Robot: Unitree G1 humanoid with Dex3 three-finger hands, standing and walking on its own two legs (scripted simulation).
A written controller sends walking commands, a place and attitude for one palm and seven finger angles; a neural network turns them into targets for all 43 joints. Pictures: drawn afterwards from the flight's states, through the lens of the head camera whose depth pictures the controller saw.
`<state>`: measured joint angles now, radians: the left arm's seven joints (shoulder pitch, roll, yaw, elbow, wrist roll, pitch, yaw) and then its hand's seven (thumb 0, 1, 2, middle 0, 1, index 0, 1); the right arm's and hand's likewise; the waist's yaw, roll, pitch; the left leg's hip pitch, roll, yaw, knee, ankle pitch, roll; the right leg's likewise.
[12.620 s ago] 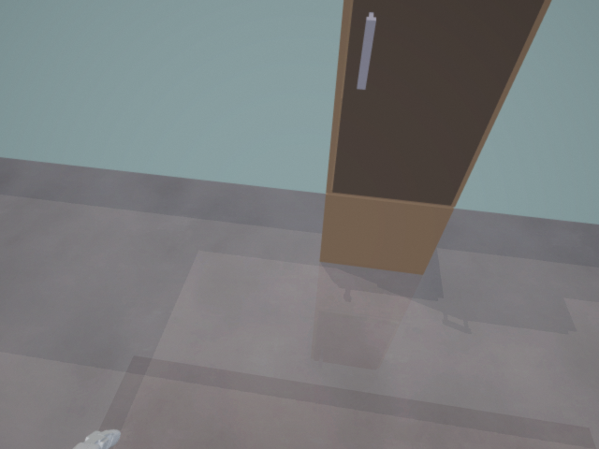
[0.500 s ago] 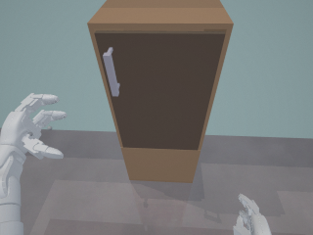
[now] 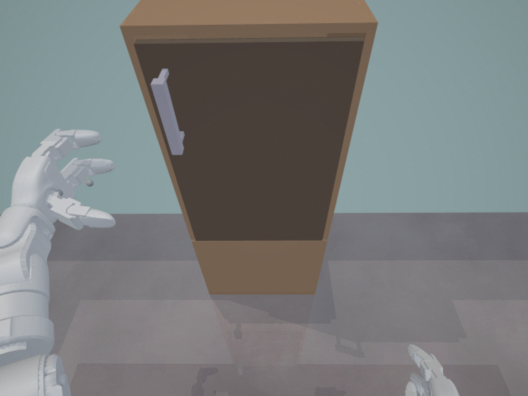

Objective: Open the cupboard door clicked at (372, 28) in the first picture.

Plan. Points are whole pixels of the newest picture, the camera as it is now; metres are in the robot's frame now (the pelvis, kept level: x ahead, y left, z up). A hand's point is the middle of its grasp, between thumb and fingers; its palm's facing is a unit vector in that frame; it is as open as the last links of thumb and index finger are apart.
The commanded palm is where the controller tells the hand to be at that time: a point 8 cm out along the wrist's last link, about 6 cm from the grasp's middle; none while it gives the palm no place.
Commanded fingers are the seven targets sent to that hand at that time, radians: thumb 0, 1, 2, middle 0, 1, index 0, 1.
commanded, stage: move the hooked fingers beside the handle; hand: left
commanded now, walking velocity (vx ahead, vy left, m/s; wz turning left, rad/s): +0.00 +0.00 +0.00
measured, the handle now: (171, 113) +0.57 +0.21 +0.13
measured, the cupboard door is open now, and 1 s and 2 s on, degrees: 0 0 0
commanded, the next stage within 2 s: none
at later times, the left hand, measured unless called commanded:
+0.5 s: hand (111, 152) +0.43 +0.27 +0.15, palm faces +0.06 -1.00 -0.01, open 13.9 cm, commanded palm +0.41 +0.32 +0.14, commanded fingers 0.00 -0.50 0.30 -0.30 -1.20 -0.30 -1.20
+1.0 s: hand (129, 130) +0.50 +0.27 +0.14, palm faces +0.03 -1.00 -0.01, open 13.9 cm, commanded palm +0.49 +0.32 +0.14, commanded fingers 0.00 -0.50 0.30 -0.30 -1.20 -0.30 -1.20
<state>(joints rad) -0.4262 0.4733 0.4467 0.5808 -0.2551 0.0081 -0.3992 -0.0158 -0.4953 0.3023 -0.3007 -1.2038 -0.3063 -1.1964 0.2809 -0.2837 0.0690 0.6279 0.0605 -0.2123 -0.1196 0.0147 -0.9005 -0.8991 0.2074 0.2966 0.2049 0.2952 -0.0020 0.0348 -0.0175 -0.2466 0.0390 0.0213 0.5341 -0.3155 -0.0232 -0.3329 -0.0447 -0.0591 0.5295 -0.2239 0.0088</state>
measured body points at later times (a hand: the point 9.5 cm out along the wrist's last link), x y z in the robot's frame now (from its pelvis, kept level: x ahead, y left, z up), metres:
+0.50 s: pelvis +0.00 +0.00 -0.01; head +0.05 +0.00 +0.44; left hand +0.42 +0.32 +0.15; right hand +0.08 -0.27 -0.11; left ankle -0.02 +0.13 -0.73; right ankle +0.03 -0.13 -0.73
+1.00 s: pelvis +0.01 +0.02 -0.02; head +0.10 +0.03 +0.43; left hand +0.50 +0.32 +0.14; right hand +0.02 -0.26 -0.12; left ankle -0.02 +0.13 -0.73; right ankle +0.03 -0.13 -0.73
